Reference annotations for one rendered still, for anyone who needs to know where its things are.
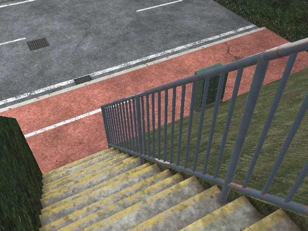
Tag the stairs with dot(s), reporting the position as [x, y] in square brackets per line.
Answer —
[111, 191]

